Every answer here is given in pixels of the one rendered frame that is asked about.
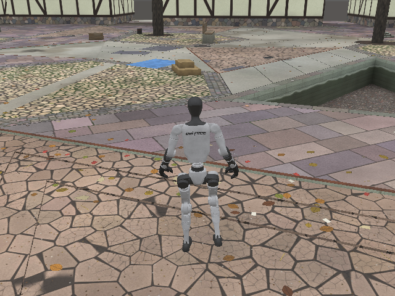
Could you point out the right robot upper arm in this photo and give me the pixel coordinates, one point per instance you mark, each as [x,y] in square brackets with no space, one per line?
[214,128]

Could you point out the left robot forearm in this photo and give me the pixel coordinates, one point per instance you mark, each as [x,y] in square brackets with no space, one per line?
[166,160]

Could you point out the right robot hand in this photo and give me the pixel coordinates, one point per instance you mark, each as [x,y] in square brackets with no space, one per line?
[235,170]

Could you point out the robot foot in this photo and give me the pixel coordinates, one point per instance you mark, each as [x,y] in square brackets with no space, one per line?
[217,241]
[187,246]

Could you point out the left robot hand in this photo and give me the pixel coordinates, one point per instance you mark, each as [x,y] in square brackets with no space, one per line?
[161,171]

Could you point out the left robot foot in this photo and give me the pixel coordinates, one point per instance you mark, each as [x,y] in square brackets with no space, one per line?
[187,246]

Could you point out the left robot upper arm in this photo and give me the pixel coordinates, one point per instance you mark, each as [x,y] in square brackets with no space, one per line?
[176,130]

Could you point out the right robot foot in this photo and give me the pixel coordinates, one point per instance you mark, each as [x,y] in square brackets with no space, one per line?
[217,241]

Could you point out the right robot forearm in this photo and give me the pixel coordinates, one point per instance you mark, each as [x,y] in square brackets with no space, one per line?
[229,159]

